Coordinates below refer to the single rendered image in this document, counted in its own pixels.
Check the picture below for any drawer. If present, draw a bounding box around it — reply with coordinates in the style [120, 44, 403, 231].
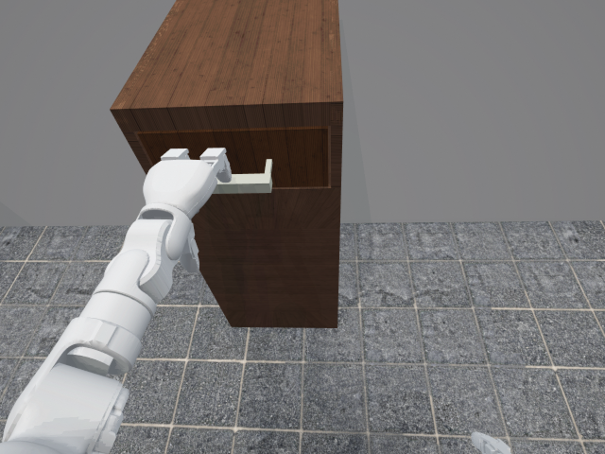
[137, 126, 328, 187]

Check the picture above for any robot left hand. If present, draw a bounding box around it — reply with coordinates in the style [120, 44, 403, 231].
[143, 148, 232, 272]

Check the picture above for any robot left forearm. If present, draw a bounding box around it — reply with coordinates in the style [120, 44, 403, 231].
[2, 203, 191, 443]

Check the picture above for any robot left upper arm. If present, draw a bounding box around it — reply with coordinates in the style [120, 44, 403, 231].
[0, 363, 130, 454]

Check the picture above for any handle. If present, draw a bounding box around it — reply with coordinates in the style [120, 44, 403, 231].
[213, 159, 272, 194]

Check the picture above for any robot right hand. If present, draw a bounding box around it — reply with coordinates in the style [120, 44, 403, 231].
[471, 432, 511, 454]

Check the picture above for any cabinet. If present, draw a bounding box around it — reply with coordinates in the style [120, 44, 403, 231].
[110, 0, 343, 328]

